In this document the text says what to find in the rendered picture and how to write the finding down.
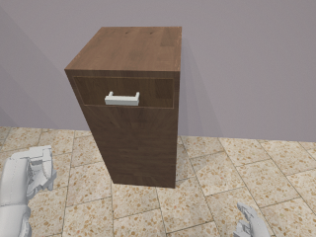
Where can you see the robot right hand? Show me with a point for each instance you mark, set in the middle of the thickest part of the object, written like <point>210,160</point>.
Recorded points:
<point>256,226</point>

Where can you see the handle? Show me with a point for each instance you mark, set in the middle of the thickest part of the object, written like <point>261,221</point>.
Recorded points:
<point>122,100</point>

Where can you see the robot left forearm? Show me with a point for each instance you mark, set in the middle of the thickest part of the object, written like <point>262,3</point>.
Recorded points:
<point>14,220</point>

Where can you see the cabinet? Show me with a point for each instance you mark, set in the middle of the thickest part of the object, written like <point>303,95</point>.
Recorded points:
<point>138,144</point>

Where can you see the robot left hand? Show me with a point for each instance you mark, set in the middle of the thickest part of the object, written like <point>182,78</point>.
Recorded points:
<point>17,172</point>

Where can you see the drawer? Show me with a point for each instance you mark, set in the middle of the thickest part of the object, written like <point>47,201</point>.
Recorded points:
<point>154,92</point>

